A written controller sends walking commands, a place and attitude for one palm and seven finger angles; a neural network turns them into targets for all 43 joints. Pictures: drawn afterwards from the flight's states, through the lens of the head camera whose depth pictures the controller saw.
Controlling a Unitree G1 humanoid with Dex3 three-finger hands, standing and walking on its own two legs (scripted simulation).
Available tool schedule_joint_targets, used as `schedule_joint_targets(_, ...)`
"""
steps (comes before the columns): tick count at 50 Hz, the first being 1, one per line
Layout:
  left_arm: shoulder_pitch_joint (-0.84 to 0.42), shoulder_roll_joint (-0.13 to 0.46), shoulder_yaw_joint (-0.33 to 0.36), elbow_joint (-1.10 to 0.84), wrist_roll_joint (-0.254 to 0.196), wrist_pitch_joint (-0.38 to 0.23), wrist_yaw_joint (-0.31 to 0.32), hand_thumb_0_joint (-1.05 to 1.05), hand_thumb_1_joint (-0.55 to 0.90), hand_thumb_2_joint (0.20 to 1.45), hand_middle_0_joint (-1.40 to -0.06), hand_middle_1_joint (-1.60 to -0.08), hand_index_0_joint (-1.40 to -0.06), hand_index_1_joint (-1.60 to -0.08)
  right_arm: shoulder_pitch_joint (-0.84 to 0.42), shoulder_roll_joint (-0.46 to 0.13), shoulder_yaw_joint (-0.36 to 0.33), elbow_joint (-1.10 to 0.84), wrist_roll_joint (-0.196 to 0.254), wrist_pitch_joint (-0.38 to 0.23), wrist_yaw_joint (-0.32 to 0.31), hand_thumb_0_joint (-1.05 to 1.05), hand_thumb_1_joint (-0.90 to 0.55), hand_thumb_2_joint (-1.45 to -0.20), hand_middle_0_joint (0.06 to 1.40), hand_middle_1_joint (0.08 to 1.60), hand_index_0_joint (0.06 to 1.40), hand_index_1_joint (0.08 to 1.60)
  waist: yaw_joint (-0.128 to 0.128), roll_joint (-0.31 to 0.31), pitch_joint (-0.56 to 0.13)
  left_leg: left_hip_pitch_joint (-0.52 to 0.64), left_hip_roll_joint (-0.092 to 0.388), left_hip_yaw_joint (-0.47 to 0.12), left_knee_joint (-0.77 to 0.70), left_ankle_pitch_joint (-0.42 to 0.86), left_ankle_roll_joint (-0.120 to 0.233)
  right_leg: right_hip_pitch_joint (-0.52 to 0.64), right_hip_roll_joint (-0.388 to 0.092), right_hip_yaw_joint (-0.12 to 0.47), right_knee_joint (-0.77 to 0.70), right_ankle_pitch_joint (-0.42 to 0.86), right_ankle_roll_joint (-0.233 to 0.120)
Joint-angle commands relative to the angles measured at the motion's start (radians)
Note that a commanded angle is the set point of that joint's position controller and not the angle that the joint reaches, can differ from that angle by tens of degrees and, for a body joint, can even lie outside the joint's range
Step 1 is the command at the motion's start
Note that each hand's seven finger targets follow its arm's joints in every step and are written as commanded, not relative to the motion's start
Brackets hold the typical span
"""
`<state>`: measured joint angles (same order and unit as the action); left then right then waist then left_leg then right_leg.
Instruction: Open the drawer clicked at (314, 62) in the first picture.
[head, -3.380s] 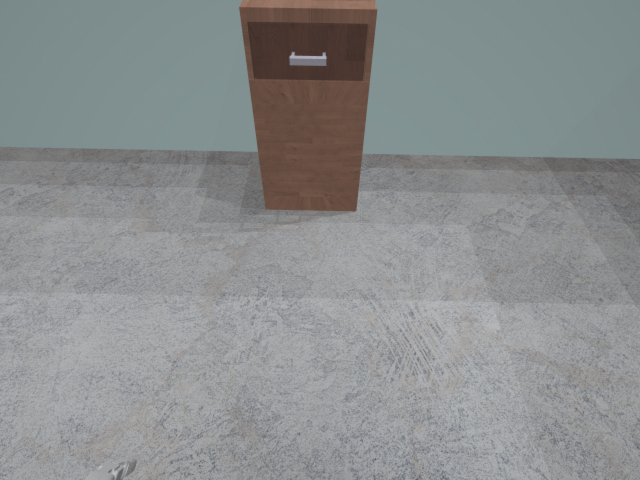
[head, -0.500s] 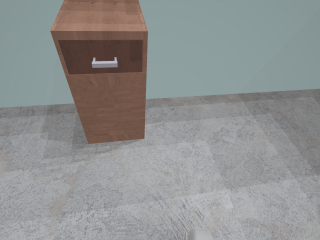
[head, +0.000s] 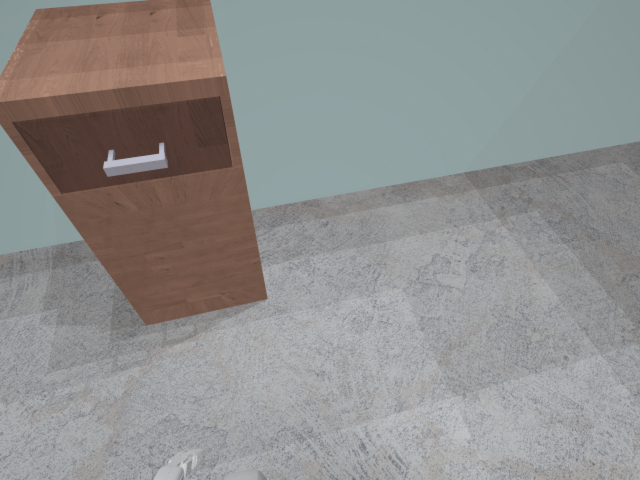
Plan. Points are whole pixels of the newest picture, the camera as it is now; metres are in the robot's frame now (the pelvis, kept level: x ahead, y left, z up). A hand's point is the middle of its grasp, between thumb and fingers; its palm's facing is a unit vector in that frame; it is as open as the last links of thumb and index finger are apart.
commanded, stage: turn to face it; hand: left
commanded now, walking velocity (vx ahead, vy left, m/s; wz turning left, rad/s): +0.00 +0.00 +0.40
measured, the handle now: (136, 157) +0.72 +0.39 -0.05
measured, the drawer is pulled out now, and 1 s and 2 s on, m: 0.00 0.00 0.00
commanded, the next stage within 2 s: take the last steps up to it in 0.42 s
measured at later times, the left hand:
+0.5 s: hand out of the picture -0.01 +0.26 -0.17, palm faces +0.21 -0.95 -0.23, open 7.4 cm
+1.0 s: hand out of the picture -0.06 +0.14 -0.15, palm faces +0.34 -0.93 -0.15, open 7.4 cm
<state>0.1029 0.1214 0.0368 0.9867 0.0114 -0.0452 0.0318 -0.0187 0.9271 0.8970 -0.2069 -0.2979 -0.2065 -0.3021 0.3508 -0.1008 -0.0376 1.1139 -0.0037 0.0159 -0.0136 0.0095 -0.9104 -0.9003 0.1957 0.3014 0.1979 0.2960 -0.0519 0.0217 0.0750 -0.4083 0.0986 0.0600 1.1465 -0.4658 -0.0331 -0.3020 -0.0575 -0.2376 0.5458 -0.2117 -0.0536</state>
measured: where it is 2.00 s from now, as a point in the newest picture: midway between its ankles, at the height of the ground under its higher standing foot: (280, 460)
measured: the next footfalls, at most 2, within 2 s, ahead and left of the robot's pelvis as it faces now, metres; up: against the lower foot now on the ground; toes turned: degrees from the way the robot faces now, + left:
left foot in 0.20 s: +0.08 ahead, +0.14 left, +0.00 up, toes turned +14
right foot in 0.72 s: +0.05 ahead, -0.08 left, +0.00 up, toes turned +7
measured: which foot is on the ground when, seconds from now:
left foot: up 0.00-0.18, down 0.20-0.72, up 0.74-1.00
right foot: down 0.00-0.20, up 0.22-0.70, down 0.72-1.00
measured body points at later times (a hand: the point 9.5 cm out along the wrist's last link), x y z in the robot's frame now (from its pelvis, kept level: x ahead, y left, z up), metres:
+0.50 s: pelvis +0.01 +0.05 +0.02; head +0.02 +0.08 +0.46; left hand -0.02 +0.31 -0.15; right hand +0.11 -0.17 -0.12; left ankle +0.04 +0.13 -0.73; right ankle +0.01 -0.11 -0.66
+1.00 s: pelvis +0.04 +0.02 +0.02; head +0.04 +0.00 +0.47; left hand -0.08 +0.19 -0.13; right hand +0.10 -0.21 -0.15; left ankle +0.05 +0.18 -0.66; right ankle +0.01 -0.09 -0.73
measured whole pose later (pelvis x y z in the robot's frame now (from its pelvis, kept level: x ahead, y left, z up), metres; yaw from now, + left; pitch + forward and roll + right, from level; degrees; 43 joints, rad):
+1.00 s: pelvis +0.04 +0.02 +0.02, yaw +15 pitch -2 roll +0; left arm 0.45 0.07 0.01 1.12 0.03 -0.05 0.01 0.01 0.90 0.90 -0.21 -0.30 -0.20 -0.30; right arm 0.30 -0.19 -0.08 1.08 -0.02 0.03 0.03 0.01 -0.91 -0.90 0.19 0.30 0.20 0.30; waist 0.01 0.03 0.01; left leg -0.53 0.10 0.03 0.97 -0.17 -0.02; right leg -0.01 -0.02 -0.14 0.29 -0.26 -0.02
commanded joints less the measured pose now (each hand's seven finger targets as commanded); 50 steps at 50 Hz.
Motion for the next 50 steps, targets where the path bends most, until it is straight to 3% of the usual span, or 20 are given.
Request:
schedule_joint_targets(1,0.069,0.157,0.035,-0.025,0.017,0.018,0.014,0.000,0.900,0.900,-0.200,-0.300,-0.200,-0.300,0.094,-0.039,-0.017,-0.048,-0.013,0.018,0.005,0.000,-0.900,-0.900,0.200,0.300,0.200,0.300,0.011,-0.132,-0.078,0.032,0.021,0.007,-0.114,0.051,-0.015,-0.024,-0.296,0.129,-0.263,0.241,-0.071)
schedule_joint_targets(5,0.082,0.193,0.049,-0.035,0.021,0.038,0.010,0.000,0.900,0.900,-0.200,-0.300,-0.200,-0.300,-0.008,-0.071,-0.019,-0.110,-0.013,0.013,0.015,0.000,-0.900,-0.900,0.200,0.300,0.200,0.300,0.047,-0.183,-0.069,0.034,0.010,0.042,-0.303,0.039,-0.011,0.015,-0.306,0.130,-0.231,0.084,-0.070)
schedule_joint_targets(8,0.078,0.205,0.052,-0.038,0.011,0.055,0.004,0.000,0.900,0.900,-0.200,-0.300,-0.200,-0.300,0.009,-0.103,-0.024,-0.116,-0.017,0.006,0.016,0.000,-0.900,-0.900,0.200,0.300,0.200,0.300,0.024,-0.115,-0.058,0.181,-0.016,0.073,-0.532,0.192,-0.007,-0.061,-0.270,0.080,-0.118,-0.057,-0.011)
schedule_joint_targets(9,0.087,0.183,0.047,-0.045,0.004,0.064,0.000,0.000,0.900,0.900,-0.200,-0.300,-0.200,-0.300,0.028,-0.145,-0.033,-0.116,-0.019,0.001,0.017,0.000,-0.900,-0.900,0.200,0.300,0.200,0.300,0.012,0.017,-0.054,0.223,0.024,-0.013,-0.670,0.223,0.011,-0.113,-0.220,0.055,-0.011,-0.134,0.029)
schedule_joint_targets(10,0.103,0.130,0.040,-0.070,-0.003,0.071,-0.006,0.000,0.900,0.900,-0.200,-0.300,-0.200,-0.300,0.044,-0.239,-0.050,-0.133,-0.028,-0.008,0.013,0.000,-0.900,-0.900,0.200,0.300,0.200,0.300,0.008,0.289,-0.043,0.212,0.222,-0.318,-0.834,0.302,0.097,-0.210,-0.092,0.012,0.179,-0.282,0.101)
schedule_joint_targets(11,0.046,0.125,0.030,-0.103,0.001,0.074,-0.011,0.000,0.900,0.900,-0.200,-0.300,-0.200,-0.300,0.040,-0.295,-0.058,-0.149,-0.032,-0.008,0.006,0.000,-0.900,-0.900,0.200,0.300,0.200,0.300,-0.009,0.322,-0.018,0.146,0.333,-0.452,-0.927,0.356,0.196,-0.226,-0.044,0.092,0.373,-0.393,0.111)
schedule_joint_targets(12,0.036,0.139,0.037,-0.096,0.010,0.077,-0.010,0.000,0.900,0.900,-0.200,-0.300,-0.200,-0.300,-0.007,-0.291,-0.059,-0.151,-0.033,-0.012,-0.004,0.000,-0.900,-0.900,0.200,0.300,0.200,0.300,0.001,0.239,-0.027,0.117,0.319,-0.434,-0.942,0.310,0.221,-0.213,-0.061,0.172,0.479,-0.358,0.098)
schedule_joint_targets(13,0.041,0.144,0.045,-0.077,0.015,0.078,-0.012,0.000,0.900,0.900,-0.200,-0.300,-0.200,-0.300,-0.057,-0.271,-0.052,-0.161,-0.029,-0.018,-0.012,0.000,-0.900,-0.900,0.200,0.300,0.200,0.300,0.024,0.218,-0.019,0.122,0.262,-0.371,-0.934,0.318,0.197,-0.235,-0.062,0.200,0.531,-0.291,0.098)
schedule_joint_targets(17,0.140,0.159,0.043,-0.020,0.010,0.075,-0.019,0.000,0.900,0.900,-0.200,-0.300,-0.200,-0.300,-0.115,-0.245,-0.035,-0.177,-0.015,-0.032,-0.019,0.000,-0.900,-0.900,0.200,0.300,0.200,0.300,0.056,0.108,-0.114,0.278,0.164,-0.180,-0.859,0.559,0.158,-0.239,-0.046,0.214,0.577,-0.143,0.119)
schedule_joint_targets(22,0.130,0.154,0.037,-0.018,0.007,0.081,-0.009,0.000,0.900,0.900,-0.200,-0.300,-0.200,-0.300,-0.072,-0.247,-0.043,-0.157,-0.012,-0.023,-0.017,0.000,-0.900,-0.900,0.200,0.300,0.200,0.300,0.032,0.069,-0.121,0.340,0.177,-0.207,-0.866,0.566,0.194,-0.212,-0.037,0.211,0.467,-0.181,0.135)
schedule_joint_targets(29,0.150,0.120,0.018,-0.009,0.009,0.076,-0.010,0.000,0.900,0.900,-0.200,-0.300,-0.200,-0.300,-0.078,-0.247,-0.047,-0.139,-0.023,-0.009,-0.010,0.000,-0.900,-0.900,0.200,0.300,0.200,0.300,0.017,0.124,-0.103,0.255,0.163,-0.288,-0.919,0.169,0.200,-0.069,-0.002,0.188,0.214,-0.251,0.111)
schedule_joint_targets(31,0.183,0.118,0.013,0.009,0.013,0.066,-0.016,0.000,0.900,0.900,-0.200,-0.300,-0.200,-0.300,-0.073,-0.246,-0.049,-0.127,-0.023,-0.012,-0.006,0.000,-0.900,-0.900,0.200,0.300,0.200,0.300,0.025,0.135,-0.103,0.215,0.142,-0.309,-0.933,0.027,0.189,-0.001,0.019,0.171,0.115,-0.241,0.095)
schedule_joint_targets(34,0.323,0.115,0.014,0.064,0.016,0.049,-0.021,0.000,0.900,0.900,-0.200,-0.300,-0.200,-0.300,-0.105,-0.226,-0.048,-0.120,-0.018,-0.009,-0.003,0.000,-0.900,-0.900,0.200,0.300,0.200,0.300,0.089,0.052,-0.067,0.022,0.061,-0.237,-0.880,-0.141,0.123,0.256,0.033,0.137,-0.149,-0.134,0.074)
schedule_joint_targets(35,0.369,0.157,0.024,0.076,0.025,0.040,-0.016,0.000,0.900,0.900,-0.200,-0.300,-0.200,-0.300,-0.105,-0.176,-0.042,-0.123,-0.011,-0.010,0.001,0.000,-0.900,-0.900,0.200,0.300,0.200,0.300,0.110,-0.082,-0.046,-0.119,-0.017,-0.162,-0.703,-0.136,0.080,0.350,-0.078,0.286,-0.272,-0.271,0.037)
schedule_joint_targets(36,0.392,0.243,0.042,0.071,0.034,0.037,-0.005,0.000,0.900,0.900,-0.200,-0.300,-0.200,-0.300,-0.131,-0.113,-0.027,-0.156,-0.004,-0.013,0.008,0.000,-0.900,-0.900,0.200,0.300,0.200,0.300,0.129,-0.345,0.015,-0.290,-0.134,-0.007,-0.437,-0.079,0.035,0.342,-0.304,0.606,-0.448,-0.544,-0.054)
schedule_joint_targets(37,0.368,0.253,0.037,0.051,0.018,0.036,0.003,0.000,0.900,0.900,-0.200,-0.300,-0.200,-0.300,-0.199,-0.171,-0.038,-0.183,-0.023,-0.009,0.017,0.000,-0.900,-0.900,0.200,0.300,0.200,0.300,0.135,-0.257,0.100,-0.291,-0.079,-0.051,-0.288,-0.044,0.043,0.153,-0.395,0.671,-0.528,-0.646,-0.092)
schedule_joint_targets(38,0.310,0.224,0.034,0.043,0.017,0.021,0.004,0.000,0.900,0.900,-0.200,-0.300,-0.200,-0.300,-0.180,-0.173,-0.046,-0.169,-0.028,-0.009,0.027,0.000,-0.900,-0.900,0.200,0.300,0.200,0.300,0.090,-0.215,0.123,-0.276,-0.056,-0.072,-0.212,0.042,0.046,0.094,-0.359,0.628,-0.533,-0.607,-0.085)
schedule_joint_targets(41,0.279,0.140,0.013,0.053,0.008,-0.008,-0.004,0.000,0.900,0.900,-0.200,-0.300,-0.200,-0.300,-0.086,-0.145,-0.051,-0.105,-0.027,-0.005,0.038,0.000,-0.900,-0.900,0.200,0.300,0.200,0.300,0.037,-0.147,0.139,-0.229,-0.028,-0.048,-0.113,0.215,0.032,0.083,-0.240,0.394,-0.472,-0.315,-0.035)
schedule_joint_targets(44,0.333,0.122,0.009,0.070,0.007,-0.024,-0.005,0.000,0.900,0.900,-0.200,-0.300,-0.200,-0.300,-0.081,-0.122,-0.049,-0.098,-0.025,-0.007,0.039,0.000,-0.900,-0.900,0.200,0.300,0.200,0.300,0.049,-0.137,0.111,-0.231,-0.013,-0.027,-0.104,0.288,0.012,0.132,-0.211,0.310,-0.456,-0.185,-0.031)
schedule_joint_targets(50,0.434,0.115,0.012,0.126,0.016,-0.037,-0.005,0.000,0.900,0.900,-0.200,-0.300,-0.200,-0.300,-0.199,-0.109,-0.041,-0.138,-0.022,-0.024,0.041,0.000,-0.900,-0.900,0.200,0.300,0.200,0.300,0.096,-0.143,0.102,-0.286,0.021,-0.003,-0.259,0.268,0.010,0.259,-0.240,0.306,-0.427,-0.060,-0.081)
